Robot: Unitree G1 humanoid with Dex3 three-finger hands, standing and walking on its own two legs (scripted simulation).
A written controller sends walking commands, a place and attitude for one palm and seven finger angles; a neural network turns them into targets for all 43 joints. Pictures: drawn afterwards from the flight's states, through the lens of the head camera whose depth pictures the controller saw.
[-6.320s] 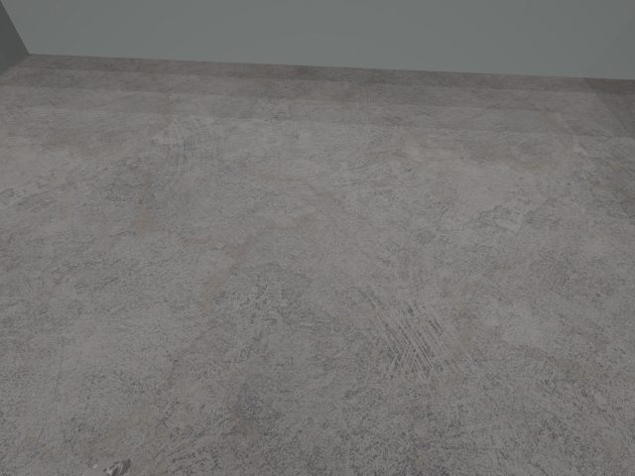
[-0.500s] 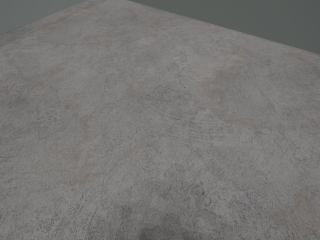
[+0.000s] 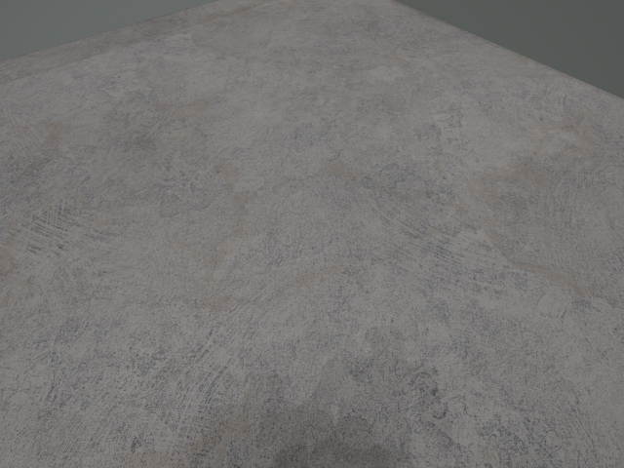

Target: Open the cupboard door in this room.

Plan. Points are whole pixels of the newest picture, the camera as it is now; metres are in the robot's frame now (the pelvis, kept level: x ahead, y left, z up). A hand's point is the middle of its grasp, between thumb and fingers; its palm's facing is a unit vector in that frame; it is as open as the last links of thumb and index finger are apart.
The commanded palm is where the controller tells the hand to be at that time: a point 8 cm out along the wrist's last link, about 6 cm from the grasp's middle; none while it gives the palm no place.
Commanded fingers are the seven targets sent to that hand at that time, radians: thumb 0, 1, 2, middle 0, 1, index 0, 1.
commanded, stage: turn or walk to find it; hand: left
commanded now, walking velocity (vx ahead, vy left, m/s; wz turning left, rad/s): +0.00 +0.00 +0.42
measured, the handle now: out of the picture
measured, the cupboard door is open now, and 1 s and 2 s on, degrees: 0 0 0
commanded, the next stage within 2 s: none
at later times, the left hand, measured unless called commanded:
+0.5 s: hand out of the picture +0.07 +0.21 -0.15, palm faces +0.19 -0.94 -0.27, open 7.4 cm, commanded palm none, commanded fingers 0.00 0.90 0.90 -0.20 -0.30 -0.20 -0.30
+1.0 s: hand out of the picture -0.12 +0.20 -0.18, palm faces +0.47 -0.85 -0.25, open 7.4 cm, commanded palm none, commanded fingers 0.00 0.90 0.90 -0.20 -0.30 -0.20 -0.30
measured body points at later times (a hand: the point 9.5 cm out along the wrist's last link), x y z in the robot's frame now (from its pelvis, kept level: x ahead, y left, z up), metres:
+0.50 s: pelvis -0.01 -0.01 +0.00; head +0.01 -0.02 +0.45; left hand +0.06 +0.26 -0.13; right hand +0.08 -0.24 -0.16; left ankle -0.02 +0.12 -0.73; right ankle +0.00 -0.11 -0.74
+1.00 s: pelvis -0.05 +0.00 -0.01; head -0.03 +0.03 +0.44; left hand -0.14 +0.25 -0.16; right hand +0.14 -0.20 -0.14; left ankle -0.10 +0.10 -0.74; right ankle +0.01 -0.11 -0.73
